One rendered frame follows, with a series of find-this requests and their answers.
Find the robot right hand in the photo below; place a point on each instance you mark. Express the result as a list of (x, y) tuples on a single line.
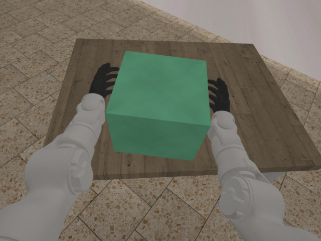
[(221, 100)]

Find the robot right upper arm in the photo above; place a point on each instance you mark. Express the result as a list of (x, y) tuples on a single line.
[(256, 210)]

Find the robot left upper arm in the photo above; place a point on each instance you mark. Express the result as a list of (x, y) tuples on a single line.
[(54, 179)]

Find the carton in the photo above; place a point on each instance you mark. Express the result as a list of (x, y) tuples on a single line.
[(159, 106)]

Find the robot right forearm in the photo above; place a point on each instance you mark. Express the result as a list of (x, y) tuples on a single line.
[(229, 153)]

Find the robot left forearm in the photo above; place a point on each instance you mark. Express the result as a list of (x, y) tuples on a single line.
[(84, 129)]

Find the table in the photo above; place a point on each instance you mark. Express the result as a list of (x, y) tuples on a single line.
[(270, 131)]

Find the robot left hand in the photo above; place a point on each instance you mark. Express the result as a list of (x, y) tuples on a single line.
[(99, 84)]

